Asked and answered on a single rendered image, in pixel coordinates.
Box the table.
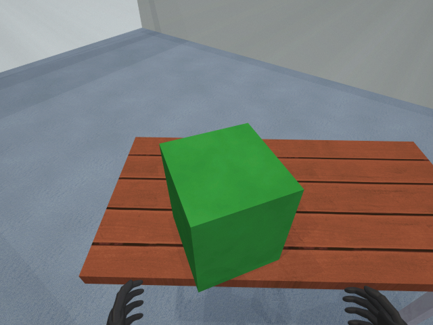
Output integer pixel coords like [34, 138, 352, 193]
[79, 137, 433, 325]

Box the robot left hand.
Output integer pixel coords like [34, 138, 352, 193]
[106, 280, 144, 325]

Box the carton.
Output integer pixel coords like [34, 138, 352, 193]
[159, 123, 304, 292]

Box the robot right hand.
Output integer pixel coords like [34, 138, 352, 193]
[342, 286, 408, 325]

